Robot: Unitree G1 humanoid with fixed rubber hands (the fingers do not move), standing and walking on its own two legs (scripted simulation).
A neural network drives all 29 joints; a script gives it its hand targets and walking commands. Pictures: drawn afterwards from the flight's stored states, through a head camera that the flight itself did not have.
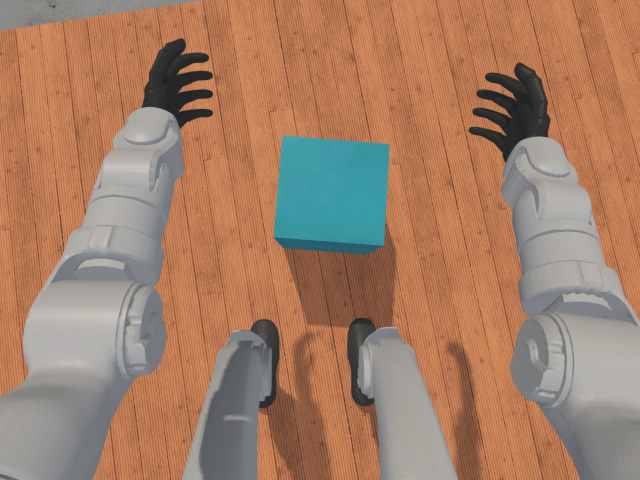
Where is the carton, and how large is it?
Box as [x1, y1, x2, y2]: [274, 136, 389, 253]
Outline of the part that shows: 282,136 274,225 275,239 283,247 354,253 367,253 382,246 384,235 389,144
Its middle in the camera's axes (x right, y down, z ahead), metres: +0.02 -0.08 +0.87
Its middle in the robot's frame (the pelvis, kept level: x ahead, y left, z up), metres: +0.50 -0.04 -0.52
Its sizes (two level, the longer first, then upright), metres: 0.210 0.200 0.250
